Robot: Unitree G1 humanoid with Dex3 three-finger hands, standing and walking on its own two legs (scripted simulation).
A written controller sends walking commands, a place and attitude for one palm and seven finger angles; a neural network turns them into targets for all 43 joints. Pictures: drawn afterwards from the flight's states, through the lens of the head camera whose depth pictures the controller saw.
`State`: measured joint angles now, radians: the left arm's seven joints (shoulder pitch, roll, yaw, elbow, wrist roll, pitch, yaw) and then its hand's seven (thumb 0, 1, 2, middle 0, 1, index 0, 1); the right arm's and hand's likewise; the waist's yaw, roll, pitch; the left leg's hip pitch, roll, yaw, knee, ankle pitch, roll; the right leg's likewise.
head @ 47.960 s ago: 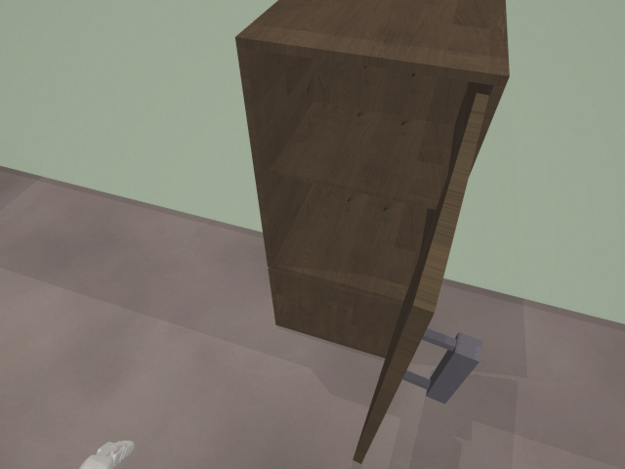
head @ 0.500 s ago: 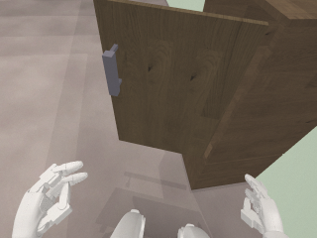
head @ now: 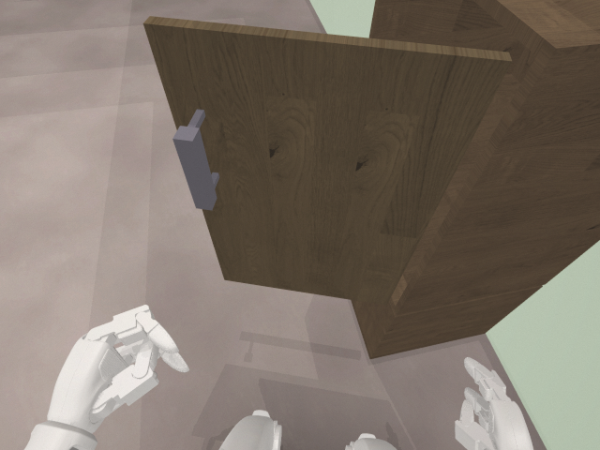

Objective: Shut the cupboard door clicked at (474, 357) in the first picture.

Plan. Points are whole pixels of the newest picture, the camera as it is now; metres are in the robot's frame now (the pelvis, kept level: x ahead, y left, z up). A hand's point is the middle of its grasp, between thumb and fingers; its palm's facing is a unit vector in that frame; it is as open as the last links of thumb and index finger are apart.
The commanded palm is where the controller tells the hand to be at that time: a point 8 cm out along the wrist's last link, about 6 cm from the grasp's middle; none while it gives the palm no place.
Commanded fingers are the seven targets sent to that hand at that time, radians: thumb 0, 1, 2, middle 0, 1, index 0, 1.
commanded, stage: raise the hand and make a fist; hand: left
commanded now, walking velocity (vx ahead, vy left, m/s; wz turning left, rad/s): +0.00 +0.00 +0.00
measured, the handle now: (202, 161) +0.47 +0.18 +0.11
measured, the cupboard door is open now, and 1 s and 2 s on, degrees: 69 69 69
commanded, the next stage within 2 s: bring the fist close to the handle in 0.90 s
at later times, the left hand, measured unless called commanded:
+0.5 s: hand (122, 330) +0.22 +0.20 +0.12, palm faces -0.04 -1.00 -0.08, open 3.1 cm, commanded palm +0.20 +0.25 +0.11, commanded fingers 0.00 0.90 0.90 -1.30 -1.50 -1.30 -1.50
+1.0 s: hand (162, 332) +0.23 +0.16 +0.10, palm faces -0.09 -0.99 -0.06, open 3.1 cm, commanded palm +0.21 +0.23 +0.11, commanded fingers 0.00 0.90 0.90 -1.30 -1.50 -1.30 -1.50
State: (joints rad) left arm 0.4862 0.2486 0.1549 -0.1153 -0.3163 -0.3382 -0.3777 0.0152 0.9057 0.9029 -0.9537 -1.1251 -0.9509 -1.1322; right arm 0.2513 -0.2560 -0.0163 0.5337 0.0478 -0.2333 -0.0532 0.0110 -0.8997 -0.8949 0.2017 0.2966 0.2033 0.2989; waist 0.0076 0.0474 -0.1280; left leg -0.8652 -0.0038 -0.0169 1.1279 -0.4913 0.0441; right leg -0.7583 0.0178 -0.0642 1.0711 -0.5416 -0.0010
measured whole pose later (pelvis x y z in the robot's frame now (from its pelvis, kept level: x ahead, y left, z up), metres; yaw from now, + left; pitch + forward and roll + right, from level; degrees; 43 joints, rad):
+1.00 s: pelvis +0.01 -0.02 +0.03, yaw +0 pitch +8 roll -2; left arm 0.38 0.27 0.16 -0.05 -0.29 -0.24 -0.31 0.02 0.90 0.90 -1.30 -1.50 -1.29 -1.50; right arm 0.27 -0.26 0.03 0.53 0.05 -0.22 -0.04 0.01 -0.90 -0.89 0.20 0.30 0.20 0.30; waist -0.02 0.06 -0.12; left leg -0.64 0.00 -0.01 0.93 -0.42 0.02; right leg -0.55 0.02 -0.06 0.89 -0.48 -0.02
